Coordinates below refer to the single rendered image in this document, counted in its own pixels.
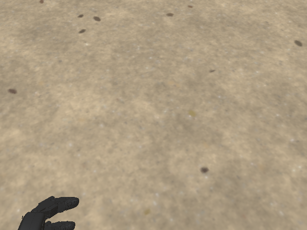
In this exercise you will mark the left robot hand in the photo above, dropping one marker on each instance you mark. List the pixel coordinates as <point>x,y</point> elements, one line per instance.
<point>35,220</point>

